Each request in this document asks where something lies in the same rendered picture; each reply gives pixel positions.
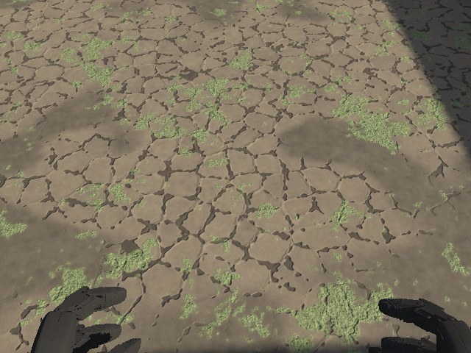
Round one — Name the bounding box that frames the left robot hand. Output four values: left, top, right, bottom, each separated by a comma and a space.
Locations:
27, 286, 141, 353

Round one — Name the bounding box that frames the right robot hand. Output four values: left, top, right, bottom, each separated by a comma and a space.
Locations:
369, 298, 471, 353

